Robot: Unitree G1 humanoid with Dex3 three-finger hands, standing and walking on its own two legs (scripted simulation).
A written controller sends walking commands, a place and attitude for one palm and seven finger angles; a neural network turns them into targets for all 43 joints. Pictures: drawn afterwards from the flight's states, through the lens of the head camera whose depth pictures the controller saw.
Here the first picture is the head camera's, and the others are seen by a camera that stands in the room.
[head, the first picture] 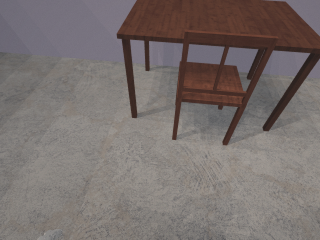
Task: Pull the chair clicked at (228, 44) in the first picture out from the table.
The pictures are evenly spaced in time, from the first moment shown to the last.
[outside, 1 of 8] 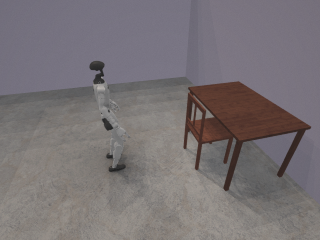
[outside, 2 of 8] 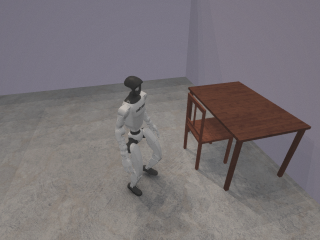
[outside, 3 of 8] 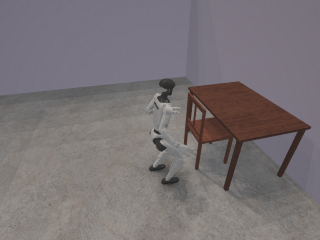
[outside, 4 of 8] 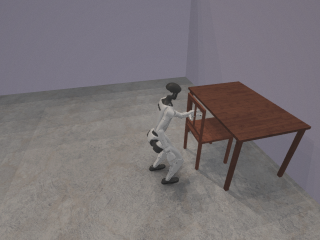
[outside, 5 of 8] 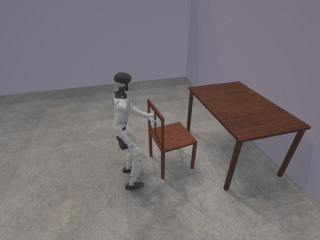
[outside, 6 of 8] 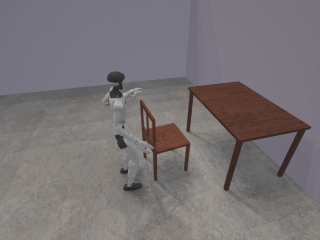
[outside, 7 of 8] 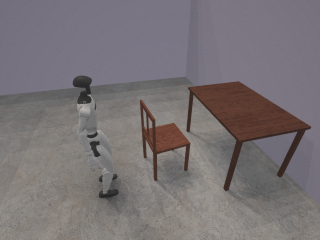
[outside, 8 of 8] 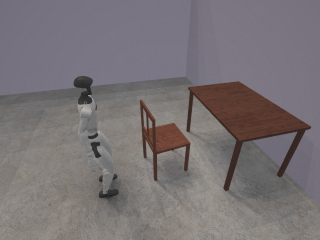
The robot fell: no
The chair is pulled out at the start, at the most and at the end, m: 0.00 0.56 0.56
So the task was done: yes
